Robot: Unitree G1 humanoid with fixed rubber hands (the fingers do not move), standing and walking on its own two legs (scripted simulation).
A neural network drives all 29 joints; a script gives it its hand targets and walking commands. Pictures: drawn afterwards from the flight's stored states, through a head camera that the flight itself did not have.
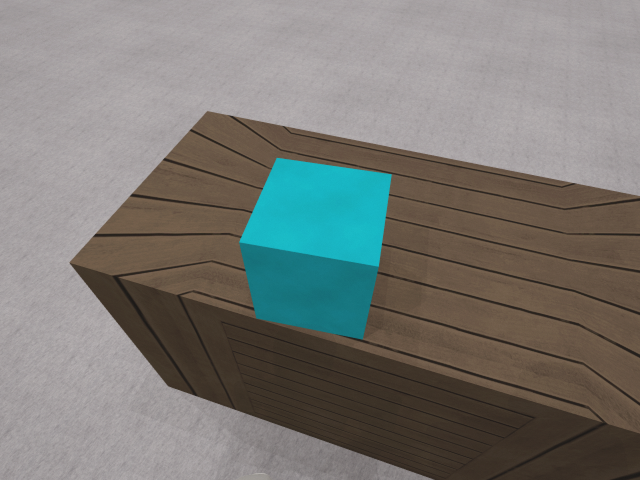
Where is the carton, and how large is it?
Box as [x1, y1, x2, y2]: [239, 158, 391, 339]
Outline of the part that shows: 277,158 239,241 256,317 362,339 378,267 391,174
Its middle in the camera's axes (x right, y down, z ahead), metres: +0.00 +0.01 +0.63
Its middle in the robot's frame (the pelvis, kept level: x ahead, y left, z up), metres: +0.46 +0.04 -0.02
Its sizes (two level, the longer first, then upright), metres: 0.182 0.179 0.202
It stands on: a pedestal, 0.65 m high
